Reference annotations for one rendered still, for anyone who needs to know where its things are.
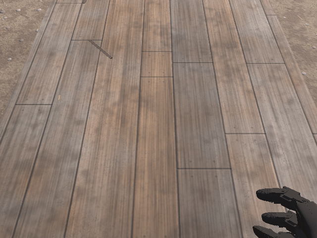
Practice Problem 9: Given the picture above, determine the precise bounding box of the robot right hand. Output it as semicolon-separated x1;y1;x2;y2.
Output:
253;186;317;238

